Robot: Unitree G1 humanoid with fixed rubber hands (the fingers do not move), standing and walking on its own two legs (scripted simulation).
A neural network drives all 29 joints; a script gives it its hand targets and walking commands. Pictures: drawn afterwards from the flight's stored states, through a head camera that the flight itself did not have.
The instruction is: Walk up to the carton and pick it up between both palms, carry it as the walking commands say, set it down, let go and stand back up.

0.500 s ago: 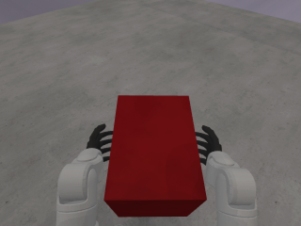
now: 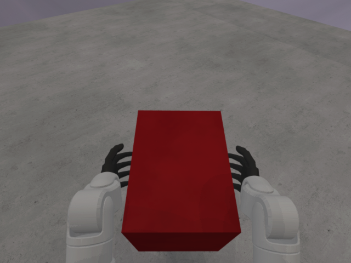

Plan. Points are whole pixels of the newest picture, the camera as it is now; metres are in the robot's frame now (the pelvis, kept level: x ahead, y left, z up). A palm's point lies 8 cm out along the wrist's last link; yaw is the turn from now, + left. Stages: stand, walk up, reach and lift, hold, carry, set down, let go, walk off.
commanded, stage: carry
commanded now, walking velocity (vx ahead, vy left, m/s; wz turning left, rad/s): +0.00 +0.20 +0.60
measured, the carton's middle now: (179, 182) +0.29 +0.00 +0.05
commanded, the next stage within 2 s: none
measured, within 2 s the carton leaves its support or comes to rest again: neither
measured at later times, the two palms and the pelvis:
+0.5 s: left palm (15, 229) +0.16 +0.27 +0.11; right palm (180, 206) +0.21 +0.00 +0.09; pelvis -0.07 +0.09 +0.01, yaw +11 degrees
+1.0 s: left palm out of the picture +0.03 +0.45 +0.10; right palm (65, 241) +0.15 +0.20 +0.08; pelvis -0.15 +0.21 +0.00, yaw +25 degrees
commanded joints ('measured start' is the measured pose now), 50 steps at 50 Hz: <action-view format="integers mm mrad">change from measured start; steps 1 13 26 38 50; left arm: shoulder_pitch -427 -477 -368 -503 -426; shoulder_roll -912 -971 -889 -1008 -942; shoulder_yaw -599 -671 -553 -721 -640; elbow -144 -237 -176 -311 -235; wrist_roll -299 -342 -314 -386 -347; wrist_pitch -45 -60 -59 -94 -91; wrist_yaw -123 -118 -130 -116 -136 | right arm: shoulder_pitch -463 -403 -493 -402 -518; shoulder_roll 920 925 951 973 944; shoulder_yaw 575 541 637 544 632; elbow -126 -191 -246 -225 -316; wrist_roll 319 312 348 350 335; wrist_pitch -30 -60 -31 -79 -72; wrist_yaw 144 150 119 154 136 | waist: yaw -7 -6 8 -13 4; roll -121 318 -345 305 -129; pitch -333 -339 -214 -428 -255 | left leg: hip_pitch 110 55 -197 269 -363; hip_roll -21 136 30 167 79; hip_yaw -2 -392 118 -345 -66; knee -177 -417 146 -362 458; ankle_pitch -41 332 -88 507 -56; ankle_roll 45 171 -53 148 -67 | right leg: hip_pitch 88 147 394 -86 367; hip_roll -141 141 -248 78 -477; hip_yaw -11 -35 -83 -55 317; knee -194 54 -157 444 -432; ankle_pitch -371 -313 568 -382 -25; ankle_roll -56 -5 -118 48 -280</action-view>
